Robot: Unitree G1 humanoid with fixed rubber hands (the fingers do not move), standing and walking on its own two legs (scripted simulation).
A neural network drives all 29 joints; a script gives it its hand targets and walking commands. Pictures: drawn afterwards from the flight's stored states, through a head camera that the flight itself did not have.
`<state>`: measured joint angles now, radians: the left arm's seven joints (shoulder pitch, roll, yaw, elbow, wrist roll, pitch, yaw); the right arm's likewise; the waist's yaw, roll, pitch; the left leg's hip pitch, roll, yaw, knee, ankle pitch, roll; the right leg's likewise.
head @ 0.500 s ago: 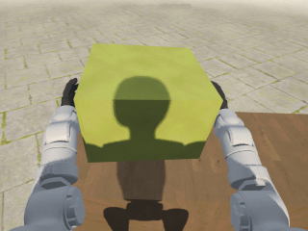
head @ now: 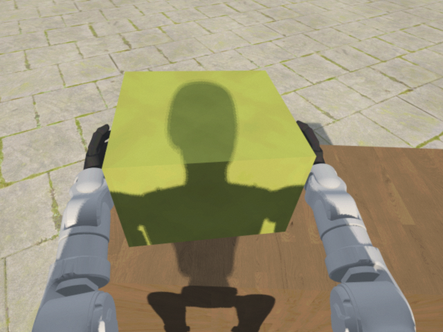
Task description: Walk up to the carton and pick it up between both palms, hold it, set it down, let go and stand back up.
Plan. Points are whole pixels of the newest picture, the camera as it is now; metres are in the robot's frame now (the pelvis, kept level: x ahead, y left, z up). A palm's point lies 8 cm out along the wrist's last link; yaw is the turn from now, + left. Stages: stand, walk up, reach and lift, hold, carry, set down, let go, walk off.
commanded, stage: set down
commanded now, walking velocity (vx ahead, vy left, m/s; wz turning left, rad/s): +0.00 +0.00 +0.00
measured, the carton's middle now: (203, 150) +0.42 +0.03 +0.11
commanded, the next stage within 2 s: none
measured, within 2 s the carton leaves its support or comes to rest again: neither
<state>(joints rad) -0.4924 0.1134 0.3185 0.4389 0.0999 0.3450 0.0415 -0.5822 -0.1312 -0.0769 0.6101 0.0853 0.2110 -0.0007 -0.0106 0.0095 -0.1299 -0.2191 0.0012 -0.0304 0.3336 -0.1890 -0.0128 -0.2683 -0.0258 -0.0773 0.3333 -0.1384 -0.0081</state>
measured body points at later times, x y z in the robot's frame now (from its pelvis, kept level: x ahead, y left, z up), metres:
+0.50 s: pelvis +0.00 +0.00 +0.00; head -0.01 +0.00 +0.45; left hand +0.38 +0.21 +0.10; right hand +0.39 -0.18 +0.10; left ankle -0.02 +0.13 -0.75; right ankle +0.02 -0.11 -0.75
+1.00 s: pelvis +0.02 +0.00 +0.00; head +0.03 -0.01 +0.45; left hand +0.39 +0.20 +0.06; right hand +0.40 -0.19 +0.07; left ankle -0.02 +0.13 -0.75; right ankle +0.02 -0.11 -0.75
